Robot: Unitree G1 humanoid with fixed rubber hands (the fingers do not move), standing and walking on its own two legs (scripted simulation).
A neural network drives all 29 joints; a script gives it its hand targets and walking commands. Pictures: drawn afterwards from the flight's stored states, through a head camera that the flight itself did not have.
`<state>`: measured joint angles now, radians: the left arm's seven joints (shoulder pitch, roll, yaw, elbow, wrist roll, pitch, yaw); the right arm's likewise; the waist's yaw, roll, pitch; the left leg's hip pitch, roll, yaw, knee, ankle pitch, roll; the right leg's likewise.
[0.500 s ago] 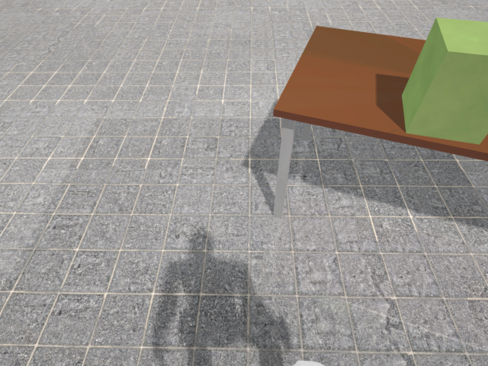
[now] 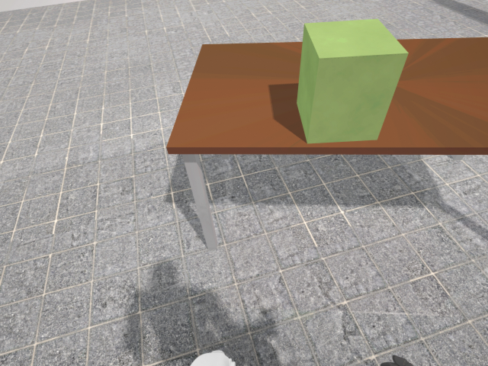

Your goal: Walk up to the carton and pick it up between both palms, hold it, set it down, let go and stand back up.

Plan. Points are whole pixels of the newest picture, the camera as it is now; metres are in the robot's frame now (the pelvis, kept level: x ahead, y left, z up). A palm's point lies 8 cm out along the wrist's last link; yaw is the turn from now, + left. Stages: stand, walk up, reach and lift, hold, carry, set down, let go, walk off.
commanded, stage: walk up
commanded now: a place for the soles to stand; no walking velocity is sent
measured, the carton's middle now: (341, 83) +0.84 -0.20 +0.03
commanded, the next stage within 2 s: none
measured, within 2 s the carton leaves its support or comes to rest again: neither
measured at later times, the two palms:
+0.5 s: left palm (223, 253) +0.37 +0.10 -0.11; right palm out of the picture +0.06 -0.33 -0.13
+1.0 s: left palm (226, 229) +0.44 +0.10 -0.11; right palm (449, 291) +0.30 -0.34 -0.10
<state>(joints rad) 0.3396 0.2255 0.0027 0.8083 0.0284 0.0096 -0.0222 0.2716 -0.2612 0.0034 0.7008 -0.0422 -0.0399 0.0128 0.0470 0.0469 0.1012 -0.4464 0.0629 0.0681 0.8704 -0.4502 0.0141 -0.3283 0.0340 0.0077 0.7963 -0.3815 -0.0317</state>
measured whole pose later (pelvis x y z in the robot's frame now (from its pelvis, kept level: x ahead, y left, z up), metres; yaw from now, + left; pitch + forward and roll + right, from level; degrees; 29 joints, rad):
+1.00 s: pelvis +0.29 -0.09 +0.01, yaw -22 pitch -3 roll +0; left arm 0.26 0.22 -0.04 0.84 0.00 0.00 0.01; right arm 0.20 -0.20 0.04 0.81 0.01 0.02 0.01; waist 0.03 -0.02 0.05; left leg -0.35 0.06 0.09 0.70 -0.30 0.00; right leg -0.30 -0.01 0.03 0.71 -0.36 0.02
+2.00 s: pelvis +0.29 -0.20 +0.01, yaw -18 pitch -4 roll +0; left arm 0.36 0.25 0.00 0.86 0.02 0.00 0.00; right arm 0.37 -0.28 -0.04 0.89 -0.04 0.02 0.00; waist 0.01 0.01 0.06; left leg -0.52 0.04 -0.06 1.17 -0.45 0.01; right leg -0.28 -0.04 -0.12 0.73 -0.39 -0.03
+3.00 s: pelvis +0.35 -0.28 +0.02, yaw +6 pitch -3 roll -1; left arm 0.23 0.23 -0.01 0.84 0.01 0.02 -0.01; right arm 0.24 -0.17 0.00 0.82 0.00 0.01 0.00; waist 0.01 0.00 0.06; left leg -0.27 0.00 -0.05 0.67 -0.35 -0.01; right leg -0.26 -0.08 -0.15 0.62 -0.31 0.02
